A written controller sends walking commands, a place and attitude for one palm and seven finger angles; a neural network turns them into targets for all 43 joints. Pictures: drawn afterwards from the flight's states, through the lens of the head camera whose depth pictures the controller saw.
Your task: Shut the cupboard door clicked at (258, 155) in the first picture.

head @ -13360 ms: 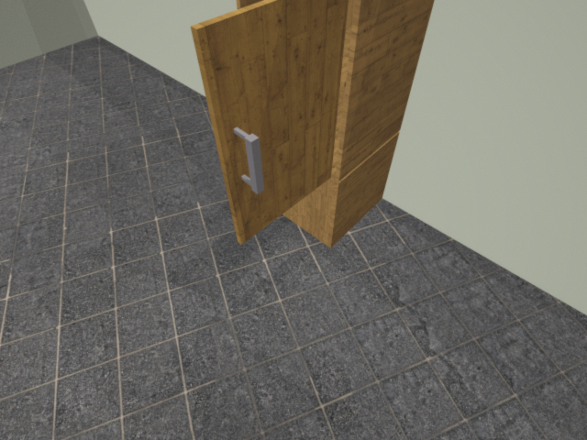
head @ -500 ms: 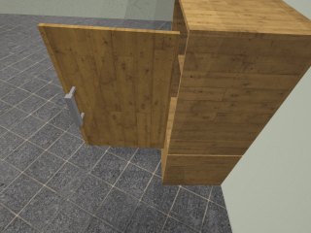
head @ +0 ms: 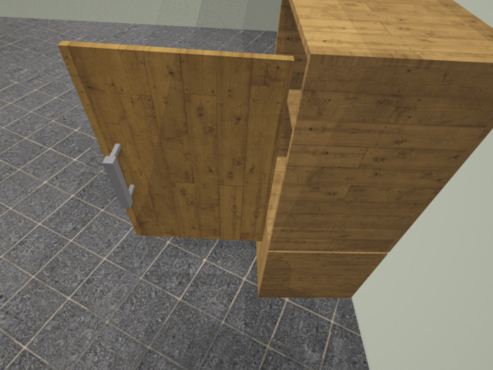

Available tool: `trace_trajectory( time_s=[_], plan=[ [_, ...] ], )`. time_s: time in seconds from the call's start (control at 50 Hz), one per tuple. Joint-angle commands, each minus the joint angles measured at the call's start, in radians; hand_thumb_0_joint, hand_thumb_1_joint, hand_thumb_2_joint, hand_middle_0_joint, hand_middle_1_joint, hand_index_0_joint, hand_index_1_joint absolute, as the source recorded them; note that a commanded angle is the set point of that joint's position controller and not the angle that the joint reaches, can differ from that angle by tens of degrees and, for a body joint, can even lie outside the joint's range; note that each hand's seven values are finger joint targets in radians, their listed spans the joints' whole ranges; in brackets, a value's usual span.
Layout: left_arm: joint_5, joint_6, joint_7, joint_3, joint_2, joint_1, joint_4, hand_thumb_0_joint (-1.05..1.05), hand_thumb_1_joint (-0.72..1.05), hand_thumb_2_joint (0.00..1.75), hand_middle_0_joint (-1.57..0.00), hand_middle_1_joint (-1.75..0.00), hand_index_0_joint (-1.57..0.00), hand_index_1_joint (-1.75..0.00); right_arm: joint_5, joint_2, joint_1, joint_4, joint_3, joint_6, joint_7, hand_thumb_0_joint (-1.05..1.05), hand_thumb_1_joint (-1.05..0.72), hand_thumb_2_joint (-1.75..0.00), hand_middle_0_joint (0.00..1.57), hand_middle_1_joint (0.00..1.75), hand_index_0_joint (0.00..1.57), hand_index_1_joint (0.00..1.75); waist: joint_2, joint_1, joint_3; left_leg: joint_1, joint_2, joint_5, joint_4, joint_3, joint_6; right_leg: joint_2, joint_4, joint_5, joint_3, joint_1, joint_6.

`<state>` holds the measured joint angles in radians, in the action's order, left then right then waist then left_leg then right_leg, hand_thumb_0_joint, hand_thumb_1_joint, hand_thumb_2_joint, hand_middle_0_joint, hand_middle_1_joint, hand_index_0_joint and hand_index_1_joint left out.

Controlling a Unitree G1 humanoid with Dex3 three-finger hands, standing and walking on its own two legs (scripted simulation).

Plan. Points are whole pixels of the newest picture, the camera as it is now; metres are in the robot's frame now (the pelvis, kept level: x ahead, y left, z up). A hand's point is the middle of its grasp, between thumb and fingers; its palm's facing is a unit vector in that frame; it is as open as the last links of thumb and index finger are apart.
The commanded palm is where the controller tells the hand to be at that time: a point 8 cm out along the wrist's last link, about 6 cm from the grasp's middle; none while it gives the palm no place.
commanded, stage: shuffle to correct the standing spot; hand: left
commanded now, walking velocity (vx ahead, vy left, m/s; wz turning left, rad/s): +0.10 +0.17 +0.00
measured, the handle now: (121, 177) +0.51 +0.33 -0.05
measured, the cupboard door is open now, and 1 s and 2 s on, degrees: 88 88 88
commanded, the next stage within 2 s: come to a stop and stand still in 0.38 s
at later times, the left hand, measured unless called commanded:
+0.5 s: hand out of the picture +0.04 +0.25 -0.19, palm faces +0.02 -0.97 -0.23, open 7.4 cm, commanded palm none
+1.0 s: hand out of the picture +0.02 +0.21 -0.19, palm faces +0.05 -0.98 -0.17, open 7.4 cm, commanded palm none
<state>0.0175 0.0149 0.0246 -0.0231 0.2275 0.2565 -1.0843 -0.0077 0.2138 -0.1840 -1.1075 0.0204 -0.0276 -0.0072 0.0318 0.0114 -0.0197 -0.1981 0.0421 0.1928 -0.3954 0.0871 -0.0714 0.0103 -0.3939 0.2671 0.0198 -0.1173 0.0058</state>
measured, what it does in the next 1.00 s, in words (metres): steps on the spot: right foot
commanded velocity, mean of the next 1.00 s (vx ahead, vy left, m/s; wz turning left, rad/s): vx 0.03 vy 0.05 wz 0.00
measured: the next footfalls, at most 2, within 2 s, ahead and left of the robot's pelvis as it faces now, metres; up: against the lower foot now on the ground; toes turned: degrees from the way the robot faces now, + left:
right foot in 0.86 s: +0.08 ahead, -0.05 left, +0.00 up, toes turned -2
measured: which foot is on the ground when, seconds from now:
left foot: down 0.00-1.00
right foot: down 0.00-0.36, up 0.38-0.84, down 0.86-1.00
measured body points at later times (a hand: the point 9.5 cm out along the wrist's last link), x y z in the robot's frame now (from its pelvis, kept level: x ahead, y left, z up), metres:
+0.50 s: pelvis +0.04 +0.05 -0.01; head +0.07 +0.07 +0.44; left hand +0.04 +0.30 -0.17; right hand +0.05 -0.19 -0.15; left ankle +0.01 +0.07 -0.74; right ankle -0.01 -0.09 -0.67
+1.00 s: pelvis +0.04 +0.05 -0.01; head +0.05 +0.06 +0.44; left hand +0.02 +0.27 -0.17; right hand +0.05 -0.17 -0.16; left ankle +0.01 +0.07 -0.74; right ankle +0.04 -0.05 -0.74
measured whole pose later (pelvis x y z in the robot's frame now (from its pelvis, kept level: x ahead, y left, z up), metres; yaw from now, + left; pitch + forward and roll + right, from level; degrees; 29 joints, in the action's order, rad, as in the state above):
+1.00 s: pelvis +0.04 +0.05 -0.01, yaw +0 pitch -2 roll -1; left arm 0.01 -0.01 0.05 0.00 0.14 0.32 -1.09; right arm -0.01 0.15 -0.26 -1.10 0.00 -0.01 -0.04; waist 0.01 0.01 -0.05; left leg -0.12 0.11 0.28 -0.42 0.11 -0.12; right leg -0.03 -0.49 0.27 0.05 -0.19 -0.04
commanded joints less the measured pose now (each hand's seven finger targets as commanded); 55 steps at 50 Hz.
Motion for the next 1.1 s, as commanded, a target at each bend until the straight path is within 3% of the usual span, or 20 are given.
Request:
trace_trajectory(
  time_s=[0.0,0.12,0.26,0.3,0.32,0.34,0.36,0.42,0.5,0.6,0.7,0.76,0.8,0.82,0.86,0.88,0.92,0.98,1.02,1.08],
  plan=[
    [-0.003,0.013,0.011,0.026,0.128,0.047,0.032,0.00,0.90,0.90,-0.20,-0.30,-0.20,-0.30,-0.001,0.155,-0.023,0.038,-0.026,-0.011,-0.013,0.00,-0.90,-0.90,0.20,0.30,0.20,0.30,-0.037,-0.006,0.021,0.063,-0.152,-0.153,0.065,-0.152,0.020,0.119,0.057,-0.151,-0.100,-0.037,-0.038],
    [0.003,-0.004,0.015,0.042,0.130,0.091,0.042,0.00,0.90,0.90,-0.20,-0.30,-0.20,-0.30,-0.005,0.120,-0.042,0.070,-0.021,0.014,-0.006,0.00,-0.90,-0.90,0.20,0.30,0.20,0.30,0.002,0.011,-0.034,-0.049,-0.114,-0.012,0.001,-0.117,0.027,0.165,0.032,-0.064,-0.138,-0.023,-0.072],
    [0.004,-0.011,0.028,0.085,0.180,0.136,0.080,0.00,0.90,0.90,-0.20,-0.30,-0.20,-0.30,-0.009,0.102,-0.070,0.129,-0.032,0.020,-0.005,0.00,-0.90,-0.90,0.20,0.30,0.20,0.30,0.096,0.018,-0.046,-0.160,-0.061,0.013,-0.151,-0.046,0.048,0.291,-0.027,-0.277,-0.233,0.042,-0.148],
    [0.003,-0.019,0.026,0.082,0.157,0.096,0.103,0.00,0.90,0.90,-0.20,-0.30,-0.20,-0.30,-0.009,0.122,-0.148,0.118,-0.038,0.016,-0.006,0.00,-0.90,-0.90,0.20,0.30,0.20,0.30,-0.018,-0.029,-0.024,0.034,-0.102,-0.168,-0.051,-0.108,0.024,0.196,-0.193,-0.264,-0.099,-0.099,-0.100],
    [0.000,-0.025,0.024,0.073,0.119,0.068,0.126,0.00,0.90,0.90,-0.20,-0.30,-0.20,-0.30,-0.015,0.171,-0.218,0.102,-0.052,0.016,-0.012,0.00,-0.90,-0.90,0.20,0.30,0.20,0.30,-0.190,-0.056,-0.016,0.172,-0.219,-0.367,0.003,-0.272,-0.036,0.078,-0.387,-0.012,0.027,-0.266,-0.043],
    [0.003,-0.030,0.029,0.060,0.087,0.022,0.152,0.00,0.90,0.90,-0.20,-0.30,-0.20,-0.30,-0.011,0.169,-0.277,0.092,-0.049,0.022,-0.021,0.00,-0.90,-0.90,0.20,0.30,0.20,0.30,-0.253,-0.072,-0.034,0.239,-0.297,-0.546,0.095,-0.378,-0.067,0.015,-0.582,0.326,0.035,-0.410,-0.015],
    [0.002,-0.035,0.034,0.064,0.088,0.004,0.153,0.00,0.90,0.90,-0.20,-0.30,-0.20,-0.30,-0.007,0.146,-0.267,0.099,-0.037,0.024,-0.029,0.00,-0.90,-0.90,0.20,0.30,0.20,0.30,-0.162,-0.059,-0.049,0.193,-0.322,-0.571,0.092,-0.371,-0.083,0.051,-0.685,0.311,-0.030,-0.422,-0.022],
    [0.002,-0.040,0.024,0.072,0.065,0.035,0.136,0.00,0.90,0.90,-0.20,-0.30,-0.20,-0.30,-0.009,0.108,-0.173,0.144,-0.029,0.015,-0.028,0.00,-0.90,-0.90,0.20,0.30,0.20,0.30,-0.057,-0.010,-0.035,0.119,-0.270,-0.540,0.102,-0.275,-0.118,0.081,-0.777,0.196,-0.016,-0.409,-0.014],
    [0.001,-0.054,0.021,0.074,0.038,0.041,0.127,0.00,0.90,0.90,-0.20,-0.30,-0.20,-0.30,-0.009,0.084,-0.201,0.132,-0.031,0.006,-0.036,0.00,-0.90,-0.90,0.20,0.30,0.20,0.30,-0.042,-0.011,-0.038,0.139,-0.238,-0.546,0.136,-0.237,0.003,0.067,-0.750,0.098,-0.002,-0.433,0.005],
    [-0.009,-0.054,0.028,0.081,0.026,0.079,0.100,0.00,0.90,0.90,-0.20,-0.30,-0.20,-0.30,-0.007,0.055,-0.213,0.091,-0.034,-0.005,-0.063,0.00,-0.90,-0.90,0.20,0.30,0.20,0.30,-0.095,0.012,0.003,0.214,-0.219,-0.924,0.117,-0.171,0.152,0.020,-0.578,0.074,0.011,-0.350,0.015],
    [-0.012,-0.048,0.044,0.079,0.006,0.129,0.085,0.00,0.90,0.90,-0.20,-0.30,-0.20,-0.30,0.001,0.062,-0.162,0.079,-0.057,0.018,-0.061,0.00,-0.90,-0.90,0.20,0.30,0.20,0.30,-0.115,0.036,0.004,0.179,-0.222,-1.042,0.076,-0.135,0.136,-0.013,-0.289,0.076,0.071,-0.145,-0.020],
    [-0.010,-0.039,0.051,0.074,-0.005,0.151,0.080,0.00,0.90,0.90,-0.20,-0.30,-0.20,-0.30,0.002,0.036,-0.169,0.065,-0.055,0.021,-0.056,0.00,-0.90,-0.90,0.20,0.30,0.20,0.30,-0.092,0.036,-0.003,0.145,-0.232,-0.903,0.044,-0.158,0.101,0.009,-0.172,0.029,0.039,-0.076,-0.042],
    [-0.010,-0.028,0.053,0.067,-0.007,0.174,0.067,0.00,0.90,0.90,-0.20,-0.30,-0.20,-0.30,0.008,0.021,-0.159,0.063,-0.052,0.020,-0.054,0.00,-0.90,-0.90,0.20,0.30,0.20,0.30,-0.075,0.038,0.010,0.136,-0.198,-0.756,-0.002,-0.173,0.121,0.038,-0.046,-0.055,-0.016,-0.032,-0.063],
    [-0.008,-0.020,0.056,0.065,0.012,0.184,0.058,0.00,0.90,0.90,-0.20,-0.30,-0.20,-0.30,0.014,0.003,-0.164,0.060,-0.049,0.018,-0.052,0.00,-0.90,-0.90,0.20,0.30,0.20,0.30,-0.032,0.034,0.017,0.090,-0.162,-0.657,-0.068,-0.186,0.139,0.088,0.001,-0.143,-0.102,0.005,-0.104],
    [-0.013,-0.012,0.049,0.054,0.029,0.119,0.057,0.00,0.90,0.90,-0.20,-0.30,-0.20,-0.30,0.015,-0.013,-0.189,0.048,-0.042,0.020,-0.044,0.00,-0.90,-0.90,0.20,0.30,0.20,0.30,0.035,-0.025,-0.006,0.060,-0.100,-0.223,-0.099,-0.153,0.137,0.229,-0.001,-0.230,-0.229,-0.087,-0.184],
    [-0.012,0.000,0.040,0.046,0.014,0.076,0.065,0.00,0.90,0.90,-0.20,-0.30,-0.20,-0.30,0.006,-0.026,-0.191,0.038,-0.033,0.026,-0.038,0.00,-0.90,-0.90,0.20,0.30,0.20,0.30,0.104,-0.046,0.001,0.097,-0.090,-0.057,-0.050,-0.125,0.091,0.214,0.030,-0.181,-0.227,-0.148,-0.175],
    [-0.010,0.002,0.028,0.030,-0.004,0.026,0.070,0.00,0.90,0.90,-0.20,-0.30,-0.20,-0.30,-0.003,-0.021,-0.193,0.018,-0.027,0.019,-0.033,0.00,-0.90,-0.90,0.20,0.30,0.20,0.30,0.048,-0.052,-0.080,0.102,-0.129,-0.038,0.073,-0.149,0.048,0.125,0.023,-0.106,-0.152,-0.203,-0.108],
    [-0.014,-0.011,0.032,0.023,-0.022,0.092,0.031,0.00,0.90,0.90,-0.20,-0.30,-0.20,-0.30,-0.002,0.020,-0.184,0.005,-0.022,0.001,-0.047,0.00,-0.90,-0.90,0.20,0.30,0.20,0.30,-0.059,-0.019,-0.067,0.096,-0.205,-0.237,0.168,-0.247,0.068,0.061,-0.046,-0.082,-0.090,-0.128,-0.062],
    [-0.013,-0.017,0.034,0.021,-0.021,0.119,0.011,0.00,0.90,0.90,-0.20,-0.30,-0.20,-0.30,0.003,0.027,-0.179,0.003,-0.021,0.001,-0.053,0.00,-0.90,-0.90,0.20,0.30,0.20,0.30,-0.079,-0.009,-0.074,0.110,-0.212,-0.275,0.186,-0.248,0.082,0.052,-0.044,-0.036,-0.080,-0.130,-0.052],
    [-0.011,-0.017,0.030,0.017,-0.027,0.143,-0.011,0.00,0.90,0.90,-0.20,-0.30,-0.20,-0.30,0.003,0.022,-0.175,-0.003,-0.017,0.003,-0.050,0.00,-0.90,-0.90,0.20,0.30,0.20,0.30,-0.054,-0.004,-0.095,0.067,-0.198,-0.082,0.210,-0.242,0.068,0.069,-0.003,-0.053,-0.092,-0.115,-0.052]
  ],
)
